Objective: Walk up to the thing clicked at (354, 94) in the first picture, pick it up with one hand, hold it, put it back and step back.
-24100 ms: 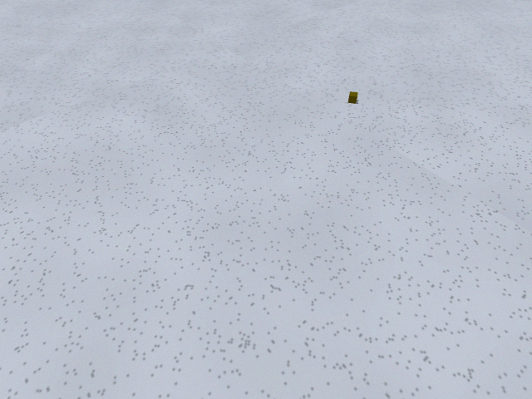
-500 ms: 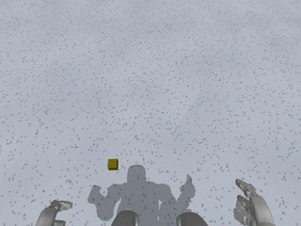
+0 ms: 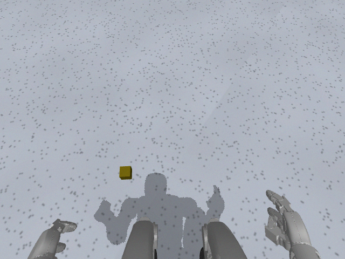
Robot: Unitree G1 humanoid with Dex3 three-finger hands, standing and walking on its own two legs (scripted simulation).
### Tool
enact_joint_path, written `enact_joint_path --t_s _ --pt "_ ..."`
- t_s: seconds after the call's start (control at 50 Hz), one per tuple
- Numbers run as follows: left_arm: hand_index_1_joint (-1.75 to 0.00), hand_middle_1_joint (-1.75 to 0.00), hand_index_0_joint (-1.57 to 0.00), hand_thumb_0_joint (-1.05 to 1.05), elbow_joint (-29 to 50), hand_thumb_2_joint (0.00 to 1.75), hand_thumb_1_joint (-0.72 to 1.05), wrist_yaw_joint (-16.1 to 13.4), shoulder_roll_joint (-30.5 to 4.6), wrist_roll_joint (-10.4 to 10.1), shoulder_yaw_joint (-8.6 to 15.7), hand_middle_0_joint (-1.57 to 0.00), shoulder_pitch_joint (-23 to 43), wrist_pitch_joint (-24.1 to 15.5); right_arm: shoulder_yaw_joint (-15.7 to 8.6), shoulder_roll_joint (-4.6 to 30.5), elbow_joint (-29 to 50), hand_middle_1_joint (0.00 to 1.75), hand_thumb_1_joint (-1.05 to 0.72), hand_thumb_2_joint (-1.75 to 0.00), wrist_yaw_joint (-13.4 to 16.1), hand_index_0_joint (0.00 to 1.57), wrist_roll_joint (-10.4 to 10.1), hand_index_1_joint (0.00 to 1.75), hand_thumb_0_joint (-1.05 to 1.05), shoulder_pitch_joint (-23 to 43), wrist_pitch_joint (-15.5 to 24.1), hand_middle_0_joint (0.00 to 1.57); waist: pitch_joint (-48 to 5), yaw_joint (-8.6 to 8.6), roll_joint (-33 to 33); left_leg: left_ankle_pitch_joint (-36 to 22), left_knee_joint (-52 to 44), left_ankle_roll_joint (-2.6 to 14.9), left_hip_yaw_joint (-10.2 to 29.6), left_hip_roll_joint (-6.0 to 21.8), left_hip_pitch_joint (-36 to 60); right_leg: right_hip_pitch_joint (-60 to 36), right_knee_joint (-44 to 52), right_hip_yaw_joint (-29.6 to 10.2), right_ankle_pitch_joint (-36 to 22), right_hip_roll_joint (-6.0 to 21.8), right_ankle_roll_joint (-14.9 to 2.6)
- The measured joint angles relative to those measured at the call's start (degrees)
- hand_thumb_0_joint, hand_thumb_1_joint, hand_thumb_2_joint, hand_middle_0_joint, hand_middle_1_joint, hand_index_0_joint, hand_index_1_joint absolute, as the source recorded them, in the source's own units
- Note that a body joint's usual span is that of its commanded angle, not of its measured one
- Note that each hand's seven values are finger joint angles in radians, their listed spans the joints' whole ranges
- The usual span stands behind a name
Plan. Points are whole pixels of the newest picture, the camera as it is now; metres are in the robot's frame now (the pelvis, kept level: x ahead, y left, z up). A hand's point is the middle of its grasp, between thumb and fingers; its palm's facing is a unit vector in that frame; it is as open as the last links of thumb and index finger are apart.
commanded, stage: rise first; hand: left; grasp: from above
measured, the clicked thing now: (125, 172) +0.49 +0.25 -0.62
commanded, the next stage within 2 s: none
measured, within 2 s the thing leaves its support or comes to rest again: neither
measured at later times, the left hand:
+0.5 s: hand (94, 205) +0.29 +0.29 -0.34, palm faces -0.50 -0.28 -0.82, open 12.6 cm
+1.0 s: hand (104, 186) +0.38 +0.29 -0.44, palm faces -0.46 +0.00 -0.89, open 11.7 cm
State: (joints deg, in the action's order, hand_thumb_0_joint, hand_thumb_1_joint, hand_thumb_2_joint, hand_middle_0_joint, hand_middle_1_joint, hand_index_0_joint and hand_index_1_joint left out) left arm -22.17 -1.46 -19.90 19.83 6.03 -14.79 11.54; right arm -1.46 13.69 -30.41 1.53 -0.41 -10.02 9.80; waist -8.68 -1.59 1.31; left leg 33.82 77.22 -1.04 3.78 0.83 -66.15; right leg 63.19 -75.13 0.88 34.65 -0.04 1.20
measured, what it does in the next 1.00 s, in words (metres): lowers itself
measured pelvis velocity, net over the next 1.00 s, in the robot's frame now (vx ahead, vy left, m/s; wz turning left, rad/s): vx -0.08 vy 0.01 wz -0.11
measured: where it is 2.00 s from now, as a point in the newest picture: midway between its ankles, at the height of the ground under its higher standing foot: outside the picture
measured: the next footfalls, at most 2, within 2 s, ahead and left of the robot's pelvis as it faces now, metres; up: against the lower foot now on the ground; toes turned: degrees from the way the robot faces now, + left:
none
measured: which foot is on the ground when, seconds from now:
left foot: down 0.00-1.00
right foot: down 0.00-1.00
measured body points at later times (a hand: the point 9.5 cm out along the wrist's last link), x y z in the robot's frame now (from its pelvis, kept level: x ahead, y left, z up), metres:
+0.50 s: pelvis -0.07 +0.00 -0.20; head +0.14 +0.00 +0.19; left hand +0.31 +0.30 -0.29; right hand +0.07 -0.28 -0.34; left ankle +0.02 +0.13 -0.61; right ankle +0.01 -0.14 -0.61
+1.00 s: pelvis -0.08 +0.01 -0.29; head +0.15 +0.05 +0.10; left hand +0.40 +0.29 -0.39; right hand -0.03 -0.28 -0.40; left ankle +0.02 +0.13 -0.61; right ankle +0.01 -0.14 -0.61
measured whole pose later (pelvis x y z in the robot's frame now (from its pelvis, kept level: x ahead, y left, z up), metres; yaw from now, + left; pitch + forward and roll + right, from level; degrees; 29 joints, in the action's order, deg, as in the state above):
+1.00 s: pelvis -0.08 +0.01 -0.29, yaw -6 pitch +33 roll -8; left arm -74.7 -18.0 -43.1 72.5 6.4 48.2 -17.1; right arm 0.2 15.1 -43.6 -5.6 5.7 -7.3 0.7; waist -4.4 -9.0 -0.8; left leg 37.9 133.0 -1.1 7.8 -0.8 -128.8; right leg 123.8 -129.2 2.3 39.4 -1.9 2.6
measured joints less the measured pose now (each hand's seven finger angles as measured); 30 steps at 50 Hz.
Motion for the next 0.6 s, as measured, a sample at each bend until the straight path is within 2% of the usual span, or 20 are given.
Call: enact_joint_path --t_s 0.06,0.12,0.24,0.3,0.36,0.44,0.52,0.6 --pt "-0.85 -0.83 -0.30 -0.01 -5.59 0.81 -0.41 -0.28 -1.79 3.14 0.48 -0.30 4.78 -3.48 -0.12 0.72 -0.54 0.30 -0.97 -0.91 -0.35 0.20 0.19 0.30 0.01 1.25 1.30 0.21 -0.71 -0.08 -0.42 0.97 4.56 -0.10 -0.07 -0.15 -5.65 5.83 -4.97 -0.20 1.20 0.04 -0.03" --pt "-0.85 -0.83 -0.30 -0.01 -10.27 0.82 -0.42 -0.84 -3.79 7.14 0.80 -0.30 10.23 -7.47 -0.49 1.64 -1.66 0.30 -0.97 -0.91 -0.79 0.20 0.45 0.30 0.01 2.88 2.37 0.21 -1.20 -0.22 -0.89 2.23 10.33 -0.31 -0.10 -0.31 -12.52 12.86 -11.10 -0.42 2.66 0.05 0.03" --pt "-0.84 -0.81 -0.32 -0.01 -13.57 0.82 -0.40 -3.01 -6.73 15.10 0.80 -0.33 20.11 -14.46 -1.35 3.06 -4.91 0.30 -0.98 -0.91 -1.70 0.20 0.33 0.30 0.01 5.84 1.97 0.21 -1.92 -0.26 -0.76 4.47 22.10 -0.51 0.12 -0.43 -26.08 26.47 -23.07 -0.64 5.07 -0.23 0.18" --pt "-0.84 -0.81 -0.33 -0.01 -17.88 0.82 -0.39 -4.13 -8.00 19.20 1.16 -0.34 26.60 -15.90 -1.66 3.27 -6.29 0.30 -0.98 -0.91 -2.31 0.20 0.25 0.30 0.01 6.76 0.97 0.21 -1.58 -0.05 -0.36 4.74 26.95 -0.62 0.33 -0.39 -32.10 32.52 -27.94 -0.65 5.35 -0.51 0.21" --pt "-0.84 -0.82 -0.33 -0.01 -22.07 0.82 -0.38 -4.89 -9.25 22.45 1.40 -0.34 32.66 -16.53 -1.98 3.07 -7.46 0.30 -0.97 -0.91 -3.01 0.20 0.42 0.30 0.01 6.93 -0.18 0.20 -0.82 0.24 0.01 4.55 31.08 -0.75 0.65 -0.32 -37.49 37.93 -32.04 -0.55 5.10 -0.83 0.23" --pt "-0.83 -0.81 -0.34 -0.01 -27.93 0.81 -0.34 -4.70 -11.16 27.12 1.24 -0.35 39.63 -18.93 -1.93 2.52 -9.36 0.30 -0.96 -0.91 -3.83 0.20 0.84 0.30 0.01 6.06 -1.43 0.20 0.35 0.30 0.03 4.14 36.08 -0.95 1.12 -0.32 -43.58 44.06 -36.99 -0.35 4.64 -1.19 0.22" --pt "-0.80 -0.78 -0.38 0.00 -32.05 0.78 -0.30 -4.75 -13.80 31.98 1.05 -0.38 44.85 -22.41 -1.50 1.99 -11.02 0.30 -0.96 -0.91 -4.42 0.20 1.60 0.30 0.01 4.57 -2.67 0.21 1.64 -0.35 -0.33 3.83 40.92 -1.10 1.88 -0.41 -48.60 48.92 -41.56 0.11 4.23 -1.51 0.29" --pt "-0.77 -0.75 -0.39 0.00 -36.11 0.77 -0.27 -6.77 -16.26 36.58 1.74 -0.40 49.35 -25.94 -0.97 1.77 -12.31 0.30 -0.95 -0.91 -4.86 0.20 2.43 0.30 0.01 3.29 -4.01 0.21 2.79 -1.56 -0.82 3.59 45.22 -1.13 2.67 -0.49 -52.58 52.60 -45.32 0.62 3.78 -1.85 0.52"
